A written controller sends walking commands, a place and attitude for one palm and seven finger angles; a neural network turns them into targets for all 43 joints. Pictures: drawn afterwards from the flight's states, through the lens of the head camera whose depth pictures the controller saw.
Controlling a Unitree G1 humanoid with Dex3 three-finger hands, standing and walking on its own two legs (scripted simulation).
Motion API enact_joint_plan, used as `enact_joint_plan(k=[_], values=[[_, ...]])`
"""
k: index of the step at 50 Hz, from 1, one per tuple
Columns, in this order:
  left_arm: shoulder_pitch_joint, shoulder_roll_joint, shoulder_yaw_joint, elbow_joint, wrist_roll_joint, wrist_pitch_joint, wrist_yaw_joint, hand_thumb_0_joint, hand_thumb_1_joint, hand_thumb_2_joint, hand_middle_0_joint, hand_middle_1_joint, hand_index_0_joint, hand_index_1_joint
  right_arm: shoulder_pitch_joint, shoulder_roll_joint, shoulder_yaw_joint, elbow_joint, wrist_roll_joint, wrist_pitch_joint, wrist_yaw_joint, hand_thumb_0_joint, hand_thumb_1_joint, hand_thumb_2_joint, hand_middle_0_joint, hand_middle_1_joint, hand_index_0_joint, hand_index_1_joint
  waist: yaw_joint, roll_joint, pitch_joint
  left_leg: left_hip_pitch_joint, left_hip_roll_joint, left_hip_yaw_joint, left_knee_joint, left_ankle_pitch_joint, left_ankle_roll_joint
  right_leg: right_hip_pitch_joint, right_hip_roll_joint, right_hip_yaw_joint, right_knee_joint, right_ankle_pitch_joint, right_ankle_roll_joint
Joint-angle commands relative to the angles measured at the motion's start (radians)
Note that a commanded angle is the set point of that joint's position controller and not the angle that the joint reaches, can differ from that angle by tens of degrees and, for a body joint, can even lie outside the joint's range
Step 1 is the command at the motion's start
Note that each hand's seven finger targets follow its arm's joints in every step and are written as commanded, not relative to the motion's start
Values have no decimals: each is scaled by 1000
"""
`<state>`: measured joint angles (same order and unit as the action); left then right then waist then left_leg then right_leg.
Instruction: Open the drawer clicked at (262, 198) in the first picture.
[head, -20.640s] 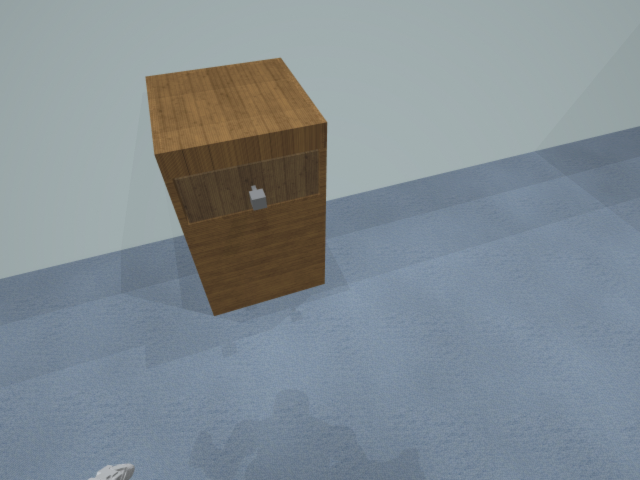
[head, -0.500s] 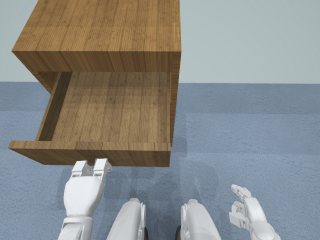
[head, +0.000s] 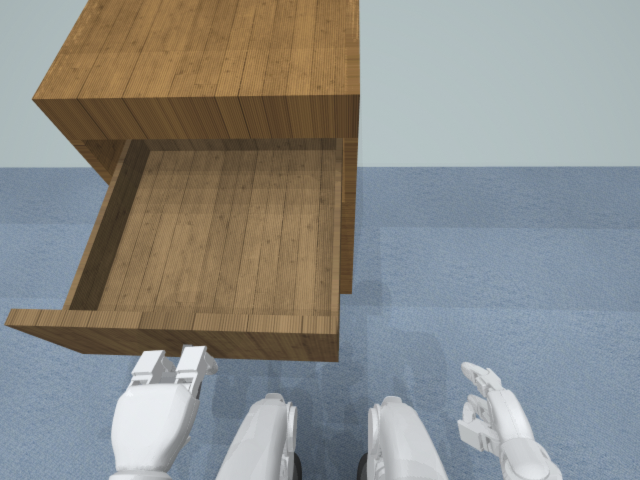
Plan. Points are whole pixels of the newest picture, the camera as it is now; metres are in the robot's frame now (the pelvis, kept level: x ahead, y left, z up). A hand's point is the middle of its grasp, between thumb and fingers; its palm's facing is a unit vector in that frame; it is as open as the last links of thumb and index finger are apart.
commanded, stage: pull the drawer open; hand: left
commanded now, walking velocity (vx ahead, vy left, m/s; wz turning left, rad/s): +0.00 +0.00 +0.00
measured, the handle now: (183, 375) +0.25 +0.20 -0.05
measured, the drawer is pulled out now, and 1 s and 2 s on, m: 0.28 0.30 0.30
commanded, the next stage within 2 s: open the thumb to release the handle in 0.36 s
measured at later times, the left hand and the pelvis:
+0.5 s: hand (177, 436) +0.18 +0.19 -0.07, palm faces -0.15 -0.11 -0.98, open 7.5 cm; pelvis +0.00 -0.01 -0.01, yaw +1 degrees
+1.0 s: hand (172, 430) +0.19 +0.20 -0.07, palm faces -0.13 -0.09 -0.99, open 12.7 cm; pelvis -0.01 -0.01 -0.01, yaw +1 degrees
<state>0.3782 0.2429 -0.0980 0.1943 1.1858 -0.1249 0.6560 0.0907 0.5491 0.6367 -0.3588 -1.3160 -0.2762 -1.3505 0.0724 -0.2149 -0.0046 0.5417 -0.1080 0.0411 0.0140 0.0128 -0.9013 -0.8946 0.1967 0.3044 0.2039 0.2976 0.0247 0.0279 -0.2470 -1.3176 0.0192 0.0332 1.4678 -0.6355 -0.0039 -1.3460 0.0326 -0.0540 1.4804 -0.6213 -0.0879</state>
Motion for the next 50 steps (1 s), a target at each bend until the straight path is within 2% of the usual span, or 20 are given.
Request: enact_joint_plan(k=[1, 5, 9, 10, 11, 14, 15, 21, 22, 23, 24, 26, 31, 33, 37, 38, 42, 43, 47, 50], values=[[174, 147, 103, -179, -12, -7, 41, 0, 900, 900, -400, -1350, -400, -1350, -49, -85, -26, -153, -3, -54, -7, 0, -900, -900, 200, 300, 200, 300, 40, -39, -335, 196, -52, -32, -125, 242, 33, 296, -13, 142, -239, 357, 21], [178, 167, 126, -183, -17, -16, 39, 0, 900, 900, -400, -1350, -400, -1350, -58, -81, -27, -155, 0, -54, -11, 0, -900, -900, 200, 300, 200, 300, 43, -35, -296, 155, -52, -31, -115, 208, 32, 299, -17, 163, -249, 319, 20], [184, 158, 112, -207, -12, -21, 37, 0, 900, 900, -400, -1350, -400, -1350, -59, -80, -24, -161, -1, -56, -9, 0, -900, -900, 200, 300, 200, 300, 44, -29, -324, 171, -55, -31, -112, 204, 33, 269, -16, 161, -241, 283, 21], [205, 149, 105, -206, -18, -20, 33, 0, 900, 900, -400, -1350, -400, -1350, -58, -81, -26, -167, 1, -56, -10, 0, -900, -900, 200, 300, 200, 300, 43, -32, -309, 170, -52, -33, -116, 198, 35, 273, -17, 144, -244, 277, 20], [214, 150, 104, -214, -20, -19, 30, 0, 900, 900, -400, -1350, -400, -1350, -61, -79, -25, -169, 1, -55, -9, 0, -900, -900, 200, 300, 200, 300, 47, -45, -319, 165, -56, -31, -110, 192, 34, 270, -19, 161, -250, 262, 23], [229, 155, 116, -207, -30, -22, 24, 0, 900, 900, -400, -1350, -400, -1350, -58, -72, -23, -166, 4, -57, -14, 0, -900, -900, 200, 300, 200, 300, 47, -75, -320, 139, -57, -29, -105, 192, 34, 304, -22, 180, -252, 293, 28], [243, 156, 121, -204, -33, -23, 23, 0, 900, 900, -400, -1350, -400, -1350, -61, -70, -26, -169, 7, -56, -15, 0, -900, -900, 200, 300, 200, 300, 52, -69, -298, 125, -55, -31, -109, 185, 34, 318, -23, 177, -256, 290, 25], [249, 162, 127, -202, -30, -39, 22, 0, 900, 900, -400, -1350, -400, -1350, -59, -66, -23, -161, 5, -58, -17, 0, -900, -900, 200, 300, 200, 300, 56, -66, -319, 116, -57, -32, -96, 198, 31, 322, -24, 199, -242, 336, 27], [246, 161, 127, -209, -30, -40, 22, 0, 900, 900, -400, -1350, -400, -1350, -55, -68, -25, -160, 4, -59, -16, 0, -900, -900, 200, 300, 200, 300, 53, -61, -319, 123, -56, -32, -98, 205, 31, 324, -25, 194, -239, 356, 28], [13, 185, 114, -219, -10, -31, 34, 0, 900, 900, -400, -1350, -400, -1350, -48, -86, -26, -135, -3, -52, -19, 0, -900, -900, 200, 300, 200, 300, -10, -67, -291, 99, -45, -37, -71, 192, 40, 266, -32, 188, -238, 341, 33], [-1, 192, 138, -225, -1, -42, 44, 0, 830, 870, -395, -1342, -395, -1342, -37, -86, -31, -130, -4, -54, -22, 0, -900, -900, 200, 300, 200, 300, 9, -52, -316, 111, -47, -35, -68, 186, 36, 252, -30, 188, -231, 297, 34], [64, 176, 130, -179, 1, -42, 47, 0, 690, 810, -385, -1327, -385, -1327, -36, -85, -29, -131, -4, -62, -23, 0, -900, -900, 200, 300, 200, 300, 21, -51, -323, 124, -49, -35, -71, 196, 35, 252, -27, 171, -224, 305, 31], [42, 172, 125, -196, -18, -22, 46, 0, 340, 660, -360, -1290, -360, -1290, -29, -91, -39, -132, 0, -57, -26, 0, -900, -900, 200, 300, 200, 300, 13, -80, -350, 141, -48, -33, -83, 193, 38, 265, -29, 153, -235, 294, 38], [53, 162, 121, -183, -28, -6, 44, 0, 200, 600, -350, -1275, -350, -1275, -36, -88, -38, -135, 5, -58, -29, 0, -900, -900, 200, 300, 200, 300, 16, -73, -330, 139, -47, -34, -96, 190, 41, 278, -28, 137, -243, 280, 34], [40, 125, 55, -196, -42, 12, 27, 0, -80, 480, -330, -1245, -330, -1245, -28, -97, -40, -140, 12, -58, -31, 0, -900, -900, 200, 300, 200, 300, 3, -83, -325, 146, -46, -32, -109, 170, 44, 289, -36, 134, -269, 254, 42], [47, 126, 62, -179, -48, 17, 21, 0, -150, 450, -325, -1237, -325, -1237, -32, -91, -38, -139, 14, -59, -34, 0, -900, -900, 200, 300, 200, 300, 1, -113, -315, 140, -44, -34, -111, 172, 46, 297, -32, 135, -273, 258, 40], [21, 152, 71, -172, -41, 13, 22, 0, -430, 330, -305, -1207, -305, -1207, -23, -94, -37, -133, 16, -60, -39, 0, -900, -900, 200, 300, 200, 300, 1, -113, -296, 109, -44, -28, -103, 147, 43, 307, -40, 162, -288, 225, 44], [21, 171, 96, -154, -36, 9, 26, 0, -500, 300, -300, -1200, -300, -1200, -34, -90, -33, -129, 15, -59, -42, 0, -900, -900, 200, 300, 200, 300, 7, -106, -291, 102, -44, -30, -102, 152, 43, 304, -36, 165, -283, 225, 37], [8, 173, 98, -150, -19, -3, 40, 0, -500, 300, -300, -1200, -300, -1200, -29, -94, -33, -126, 13, -58, -40, 0, -900, -900, 200, 300, 200, 300, 16, -32, -288, 123, -45, -25, -103, 143, 39, 273, -34, 173, -287, 179, 32], [23, 158, 86, -154, -26, 1, 39, 0, -500, 300, -300, -1200, -300, -1200, -32, -96, -36, -131, 11, -57, -36, 0, -900, -900, 200, 300, 200, 300, 15, -34, -300, 152, -43, -27, -115, 164, 42, 271, -29, 141, -279, 206, 30]])
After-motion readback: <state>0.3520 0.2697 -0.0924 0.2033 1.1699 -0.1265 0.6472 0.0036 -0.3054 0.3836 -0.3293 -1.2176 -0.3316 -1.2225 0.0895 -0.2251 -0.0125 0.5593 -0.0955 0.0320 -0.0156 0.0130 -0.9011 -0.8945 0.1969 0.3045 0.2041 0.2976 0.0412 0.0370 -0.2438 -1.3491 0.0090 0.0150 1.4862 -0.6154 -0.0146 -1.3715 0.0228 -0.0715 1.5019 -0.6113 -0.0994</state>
